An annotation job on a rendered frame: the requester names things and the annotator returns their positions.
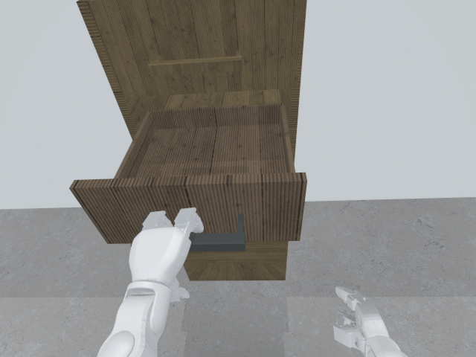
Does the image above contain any right robot forearm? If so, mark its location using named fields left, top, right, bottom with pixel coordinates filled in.
left=364, top=335, right=407, bottom=357

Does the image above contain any right robot hand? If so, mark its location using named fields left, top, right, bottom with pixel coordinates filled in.
left=333, top=286, right=389, bottom=357

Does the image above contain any cabinet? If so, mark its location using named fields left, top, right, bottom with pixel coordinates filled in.
left=76, top=0, right=307, bottom=281

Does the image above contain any left robot forearm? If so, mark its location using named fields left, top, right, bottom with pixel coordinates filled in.
left=97, top=280, right=172, bottom=357

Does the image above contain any drawer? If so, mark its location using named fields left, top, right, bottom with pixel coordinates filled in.
left=69, top=103, right=307, bottom=244

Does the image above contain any left robot hand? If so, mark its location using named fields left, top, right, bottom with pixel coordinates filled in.
left=129, top=208, right=204, bottom=302

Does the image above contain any handle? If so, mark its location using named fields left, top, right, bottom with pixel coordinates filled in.
left=131, top=214, right=245, bottom=252
left=147, top=56, right=242, bottom=77

